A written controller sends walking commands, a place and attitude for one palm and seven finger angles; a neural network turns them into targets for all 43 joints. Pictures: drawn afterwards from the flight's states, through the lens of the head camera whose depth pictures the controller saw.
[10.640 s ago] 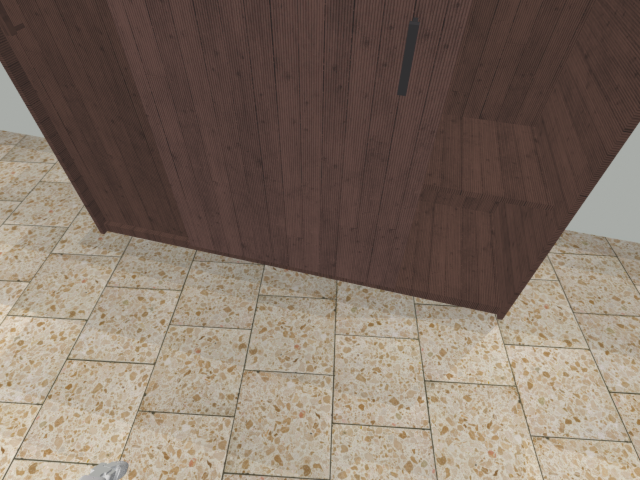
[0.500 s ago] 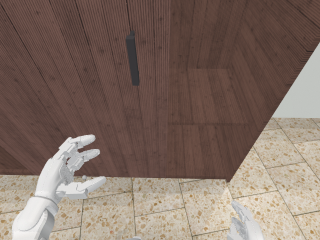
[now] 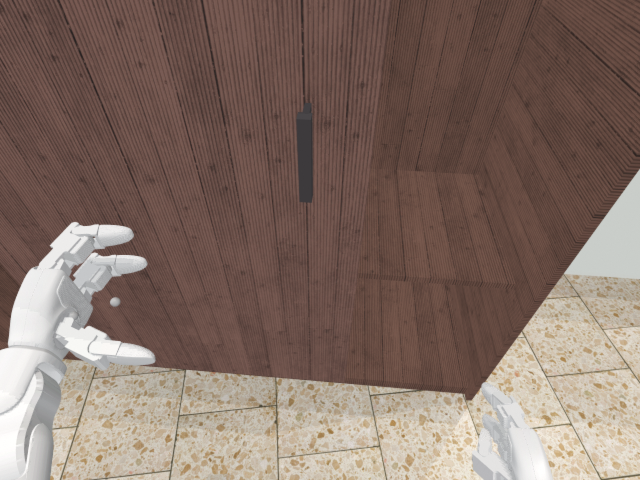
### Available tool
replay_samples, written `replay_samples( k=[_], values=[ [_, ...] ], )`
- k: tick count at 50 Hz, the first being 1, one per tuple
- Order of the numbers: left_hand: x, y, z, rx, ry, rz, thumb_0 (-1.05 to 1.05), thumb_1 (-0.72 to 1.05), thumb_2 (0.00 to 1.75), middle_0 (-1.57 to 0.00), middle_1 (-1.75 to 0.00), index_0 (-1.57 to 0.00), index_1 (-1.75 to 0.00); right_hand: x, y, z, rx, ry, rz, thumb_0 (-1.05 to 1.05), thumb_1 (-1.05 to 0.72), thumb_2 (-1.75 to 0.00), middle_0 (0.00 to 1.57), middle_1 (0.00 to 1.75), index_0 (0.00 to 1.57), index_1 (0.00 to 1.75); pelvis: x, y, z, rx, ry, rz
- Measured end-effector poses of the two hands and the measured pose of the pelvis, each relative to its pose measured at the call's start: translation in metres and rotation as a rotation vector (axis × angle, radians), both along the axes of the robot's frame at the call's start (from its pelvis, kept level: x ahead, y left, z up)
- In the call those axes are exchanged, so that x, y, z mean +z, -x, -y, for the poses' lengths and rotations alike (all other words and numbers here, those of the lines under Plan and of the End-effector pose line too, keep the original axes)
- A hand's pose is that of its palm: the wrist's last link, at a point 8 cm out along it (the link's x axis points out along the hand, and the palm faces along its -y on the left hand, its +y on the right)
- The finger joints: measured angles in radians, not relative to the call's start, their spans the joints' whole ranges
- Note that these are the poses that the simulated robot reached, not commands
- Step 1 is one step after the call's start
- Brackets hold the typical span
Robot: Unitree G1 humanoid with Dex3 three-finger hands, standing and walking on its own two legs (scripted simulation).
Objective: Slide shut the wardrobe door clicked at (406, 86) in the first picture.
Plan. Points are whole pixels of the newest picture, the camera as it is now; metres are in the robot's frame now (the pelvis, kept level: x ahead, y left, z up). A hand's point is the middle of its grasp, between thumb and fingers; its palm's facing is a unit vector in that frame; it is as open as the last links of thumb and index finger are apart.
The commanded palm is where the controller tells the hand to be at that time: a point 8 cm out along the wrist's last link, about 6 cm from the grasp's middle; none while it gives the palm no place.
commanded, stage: raise the hand with hooked fingers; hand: left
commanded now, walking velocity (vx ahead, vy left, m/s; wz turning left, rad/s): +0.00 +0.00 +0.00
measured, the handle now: (306, 154) +0.54 +0.08 +0.15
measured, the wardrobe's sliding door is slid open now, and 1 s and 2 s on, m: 0.39 0.39 0.39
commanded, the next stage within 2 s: move the hooked fingers beside the handle in 0.80 s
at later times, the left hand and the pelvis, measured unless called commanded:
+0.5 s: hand (107, 268) +0.28 +0.26 +0.16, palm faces +0.05 -1.00 -0.07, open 14.0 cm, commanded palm +0.24 +0.31 +0.17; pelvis +0.00 -0.01 +0.01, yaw +0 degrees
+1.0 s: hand (119, 261) +0.28 +0.25 +0.17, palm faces +0.10 -0.99 -0.05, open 13.9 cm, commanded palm +0.26 +0.28 +0.17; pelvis +0.00 -0.03 +0.01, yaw +0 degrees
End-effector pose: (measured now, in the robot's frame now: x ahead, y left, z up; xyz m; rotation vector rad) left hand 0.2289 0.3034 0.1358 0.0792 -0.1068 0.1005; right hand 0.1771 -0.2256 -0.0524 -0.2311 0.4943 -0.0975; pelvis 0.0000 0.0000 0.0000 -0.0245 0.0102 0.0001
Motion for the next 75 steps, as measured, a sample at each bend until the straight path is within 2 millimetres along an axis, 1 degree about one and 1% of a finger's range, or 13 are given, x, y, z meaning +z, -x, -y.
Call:
replay_samples(
  k=[9, 18, 22, 27, 30, 35, 42, 49, 54, 59, 65, 70, 75],
  values=[
    [0.012, -0.007, -0.013, -0.017, 0.005, -0.083, -0.01, -0.48, 0.30, -0.30, -1.19, -0.30, -1.19, -0.001, -0.008, -0.009, 0.034, -0.022, -0.021, 0.01, -0.90, -0.90, 0.21, 0.30, 0.20, 0.30, 0.006, -0.001, 0.003, 0.007, -0.003, 0.020],
    [0.050, -0.018, -0.028, 0.018, -0.012, 0.004, -0.01, -0.49, 0.30, -0.31, -1.20, -0.31, -1.20, -0.005, 0.002, 0.005, 0.013, -0.016, -0.065, 0.01, -0.90, -0.90, 0.21, 0.30, 0.20, 0.30, 0.009, -0.002, 0.010, 0.011, -0.008, 0.037],
    [0.041, -0.026, -0.024, -0.013, 0.012, -0.070, -0.01, -0.50, 0.30, -0.30, -1.20, -0.30, -1.20, -0.008, 0.007, 0.015, -0.009, -0.021, -0.080, 0.01, -0.90, -0.90, 0.21, 0.30, 0.20, 0.30, 0.010, -0.001, 0.013, 0.006, -0.010, 0.027],
    [0.023, -0.026, -0.004, -0.050, 0.015, -0.120, -0.01, -0.50, 0.30, -0.30, -1.20, -0.30, -1.20, -0.009, 0.012, 0.027, -0.035, -0.016, -0.082, 0.01, -0.91, -0.90, 0.21, 0.30, 0.20, 0.30, 0.009, -0.002, 0.015, -0.006, -0.014, 0.022],
    [0.029, -0.023, 0.002, -0.034, 0.009, -0.059, -0.01, -0.49, 0.30, -0.31, -1.20, -0.31, -1.20, -0.007, 0.014, 0.031, -0.041, -0.008, -0.077, 0.01, -0.91, -0.90, 0.21, 0.30, 0.20, 0.30, 0.010, -0.004, 0.019, -0.010, -0.016, 0.027],
    [0.043, -0.022, -0.005, 0.023, 0.010, 0.017, -0.01, -0.50, 0.30, -0.31, -1.20, -0.31, -1.20, -0.006, 0.012, 0.034, -0.041, -0.009, -0.067, 0.01, -0.91, -0.90, 0.21, 0.30, 0.20, 0.30, 0.009, -0.005, 0.024, -0.007, -0.016, 0.039],
    [0.034, -0.026, 0.003, -0.017, 0.007, -0.087, -0.01, -0.50, 0.30, -0.30, -1.20, -0.30, -1.20, -0.009, 0.007, 0.036, -0.043, -0.030, -0.056, 0.01, -0.91, -0.90, 0.21, 0.30, 0.20, 0.30, 0.009, -0.002, 0.025, -0.005, -0.019, 0.030],
    [0.035, -0.025, 0.007, -0.007, 0.021, -0.030, -0.01, -0.50, 0.30, -0.31, -1.20, -0.31, -1.20, -0.008, 0.005, 0.035, -0.039, -0.028, -0.050, 0.01, -0.91, -0.90, 0.21, 0.30, 0.20, 0.30, 0.009, -0.003, 0.028, -0.005, -0.019, 0.031],
    [0.033, -0.039, 0.009, -0.002, 0.035, -0.041, -0.01, -0.50, 0.30, -0.31, -1.20, -0.31, -1.20, -0.011, 0.006, 0.034, -0.033, -0.021, -0.069, 0.01, -0.91, -0.90, 0.21, 0.30, 0.20, 0.30, 0.009, -0.001, 0.028, 0.006, -0.018, 0.030],
    [0.028, -0.063, 0.022, -0.048, 0.030, -0.082, -0.01, -0.50, 0.30, -0.30, -1.20, -0.31, -1.20, -0.015, 0.010, 0.034, -0.046, -0.022, -0.090, 0.01, -0.91, -0.90, 0.21, 0.30, 0.20, 0.30, 0.009, -0.002, 0.026, 0.002, -0.019, 0.017],
    [0.033, -0.085, 0.031, -0.060, 0.052, -0.045, -0.01, -0.50, 0.30, -0.31, -1.20, -0.31, -1.20, -0.016, 0.015, 0.035, -0.073, -0.029, -0.107, 0.01, -0.91, -0.90, 0.21, 0.30, 0.20, 0.30, 0.009, -0.009, 0.024, -0.015, -0.023, 0.004],
    [0.027, -0.097, 0.030, -0.044, 0.055, -0.083, -0.01, -0.50, 0.30, -0.31, -1.20, -0.31, -1.20, -0.018, 0.019, 0.038, -0.091, -0.031, -0.131, 0.01, -0.91, -0.90, 0.21, 0.30, 0.20, 0.30, 0.009, -0.013, 0.021, -0.019, -0.023, -0.005],
    [0.021, -0.104, 0.041, -0.061, 0.050, -0.094, -0.01, -0.50, 0.30, -0.30, -1.20, -0.30, -1.20, -0.022, 0.020, 0.037, -0.093, -0.023, -0.162, 0.01, -0.91, -0.90, 0.21, 0.30, 0.20, 0.30, 0.009, -0.015, 0.018, -0.017, -0.023, -0.012]
  ],
)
